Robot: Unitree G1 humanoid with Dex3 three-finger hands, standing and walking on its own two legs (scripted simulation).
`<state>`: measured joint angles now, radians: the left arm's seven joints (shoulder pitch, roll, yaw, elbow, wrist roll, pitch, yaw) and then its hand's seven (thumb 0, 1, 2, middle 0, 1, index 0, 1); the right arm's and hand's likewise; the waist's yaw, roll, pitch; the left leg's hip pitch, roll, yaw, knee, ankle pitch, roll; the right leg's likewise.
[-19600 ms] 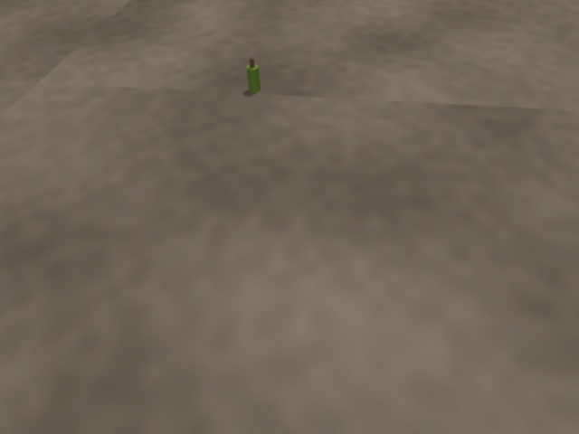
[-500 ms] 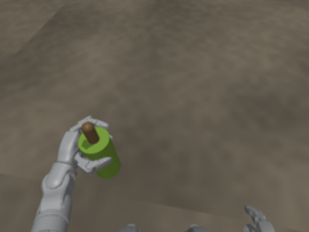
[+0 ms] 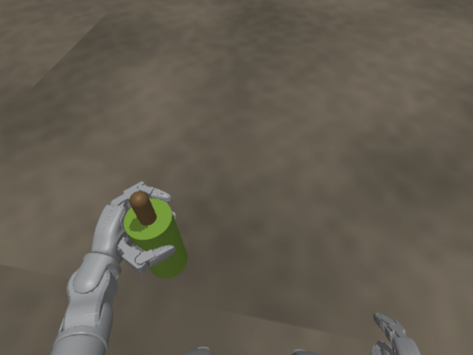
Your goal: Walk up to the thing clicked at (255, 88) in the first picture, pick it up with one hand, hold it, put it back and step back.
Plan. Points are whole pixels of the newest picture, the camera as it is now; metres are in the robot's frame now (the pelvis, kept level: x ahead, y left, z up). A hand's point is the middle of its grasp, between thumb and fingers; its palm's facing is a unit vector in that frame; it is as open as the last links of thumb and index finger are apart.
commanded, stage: hold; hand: left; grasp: from the side
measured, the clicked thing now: (155, 233) +0.31 +0.16 +0.03
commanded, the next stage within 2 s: crouch in 1.90 s
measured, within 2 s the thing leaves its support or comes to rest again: neither
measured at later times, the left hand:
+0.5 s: hand (154, 223) +0.32 +0.16 +0.04, palm faces -0.12 -0.99 +0.00, open 10.3 cm
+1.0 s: hand (152, 233) +0.30 +0.17 +0.04, palm faces -0.13 -0.99 +0.00, open 10.3 cm
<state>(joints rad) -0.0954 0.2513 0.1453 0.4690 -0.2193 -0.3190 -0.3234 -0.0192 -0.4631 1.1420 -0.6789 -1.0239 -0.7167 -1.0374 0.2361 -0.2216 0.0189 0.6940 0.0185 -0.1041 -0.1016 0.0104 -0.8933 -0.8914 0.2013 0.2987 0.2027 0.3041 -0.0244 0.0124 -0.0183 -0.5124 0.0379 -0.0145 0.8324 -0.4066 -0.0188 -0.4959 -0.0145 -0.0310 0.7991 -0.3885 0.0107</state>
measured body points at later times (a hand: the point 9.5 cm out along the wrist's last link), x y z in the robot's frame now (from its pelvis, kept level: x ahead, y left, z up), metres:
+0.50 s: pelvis +0.01 +0.00 +0.00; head +0.04 +0.01 +0.45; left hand +0.32 +0.22 +0.04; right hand +0.13 -0.25 -0.10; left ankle +0.01 +0.13 -0.70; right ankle +0.01 -0.13 -0.70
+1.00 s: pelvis -0.01 +0.00 +0.00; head +0.03 +0.01 +0.45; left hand +0.30 +0.22 +0.04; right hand +0.12 -0.24 -0.10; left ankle +0.01 +0.13 -0.70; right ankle +0.01 -0.13 -0.70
